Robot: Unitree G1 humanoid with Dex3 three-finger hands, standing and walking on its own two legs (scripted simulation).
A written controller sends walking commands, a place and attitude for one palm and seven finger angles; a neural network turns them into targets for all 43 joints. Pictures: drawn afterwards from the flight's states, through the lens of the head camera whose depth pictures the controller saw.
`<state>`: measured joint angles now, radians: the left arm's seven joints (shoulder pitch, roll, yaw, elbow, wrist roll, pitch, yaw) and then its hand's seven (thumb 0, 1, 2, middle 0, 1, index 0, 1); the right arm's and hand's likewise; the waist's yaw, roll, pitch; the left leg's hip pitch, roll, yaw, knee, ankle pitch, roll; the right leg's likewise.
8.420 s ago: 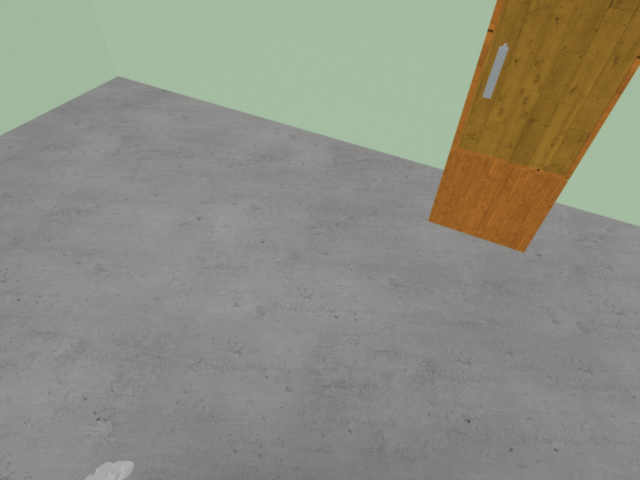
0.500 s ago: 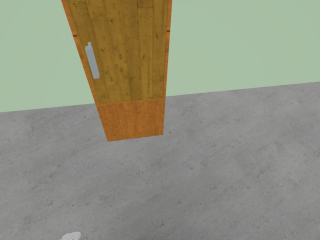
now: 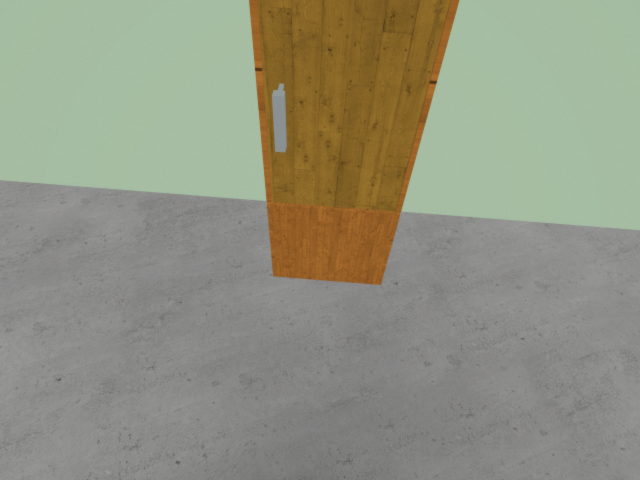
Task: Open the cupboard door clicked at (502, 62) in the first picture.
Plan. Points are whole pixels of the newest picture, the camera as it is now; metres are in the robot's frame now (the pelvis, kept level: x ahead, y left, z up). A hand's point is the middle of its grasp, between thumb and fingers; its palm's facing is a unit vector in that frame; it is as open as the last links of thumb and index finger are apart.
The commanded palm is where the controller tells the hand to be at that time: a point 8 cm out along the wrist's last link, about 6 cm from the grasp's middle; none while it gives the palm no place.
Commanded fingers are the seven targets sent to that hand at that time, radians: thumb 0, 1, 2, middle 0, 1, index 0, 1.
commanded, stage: take the last steps up to it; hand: left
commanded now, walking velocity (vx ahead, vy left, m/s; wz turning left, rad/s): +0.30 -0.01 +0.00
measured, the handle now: (281, 117) +0.89 +0.18 -0.04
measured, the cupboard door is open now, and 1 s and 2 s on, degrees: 0 0 0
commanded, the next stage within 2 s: come to a stop and stand still in 0.86 s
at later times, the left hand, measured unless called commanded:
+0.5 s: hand (231, 408) +0.25 +0.16 -0.17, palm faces -0.07 -0.98 -0.19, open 7.4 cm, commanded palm none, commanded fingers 0.00 0.90 0.90 -0.20 -0.30 -0.20 -0.30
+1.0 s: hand (242, 397) +0.27 +0.15 -0.19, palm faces +0.10 -0.99 -0.13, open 7.3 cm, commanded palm none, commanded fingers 0.00 0.90 0.90 -0.20 -0.30 -0.20 -0.30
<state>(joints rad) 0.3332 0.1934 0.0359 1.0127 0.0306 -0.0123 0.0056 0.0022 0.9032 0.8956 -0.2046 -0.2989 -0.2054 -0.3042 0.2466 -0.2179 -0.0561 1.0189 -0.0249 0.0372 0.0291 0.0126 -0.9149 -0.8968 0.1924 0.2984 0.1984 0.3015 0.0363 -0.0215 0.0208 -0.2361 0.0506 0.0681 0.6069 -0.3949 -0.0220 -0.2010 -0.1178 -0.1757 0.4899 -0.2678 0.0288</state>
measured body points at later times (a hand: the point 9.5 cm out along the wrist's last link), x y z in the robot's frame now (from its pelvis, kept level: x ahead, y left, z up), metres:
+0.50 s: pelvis +0.15 -0.01 -0.02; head +0.17 -0.02 +0.43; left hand +0.25 +0.22 -0.16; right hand +0.02 -0.20 -0.17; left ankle -0.01 +0.12 -0.73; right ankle +0.25 -0.12 -0.74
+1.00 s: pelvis +0.31 -0.01 -0.01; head +0.30 +0.01 +0.44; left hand +0.27 +0.21 -0.18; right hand +0.38 -0.24 -0.15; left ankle +0.36 +0.09 -0.74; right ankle +0.26 -0.12 -0.73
